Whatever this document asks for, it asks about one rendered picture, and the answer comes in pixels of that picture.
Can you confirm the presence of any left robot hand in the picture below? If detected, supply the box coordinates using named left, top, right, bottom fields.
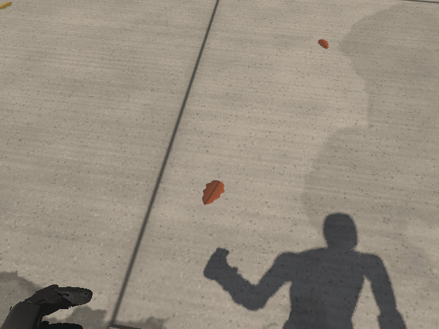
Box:
left=1, top=284, right=93, bottom=329

